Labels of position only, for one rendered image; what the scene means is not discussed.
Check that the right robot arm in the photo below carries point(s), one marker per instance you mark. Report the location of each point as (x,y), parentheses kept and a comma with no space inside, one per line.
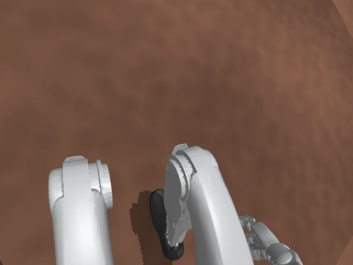
(280,254)

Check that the right robot foot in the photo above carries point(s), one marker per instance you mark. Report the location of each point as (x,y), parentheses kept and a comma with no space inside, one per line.
(159,216)

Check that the right robot hand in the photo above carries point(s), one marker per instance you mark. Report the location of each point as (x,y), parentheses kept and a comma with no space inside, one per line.
(260,239)

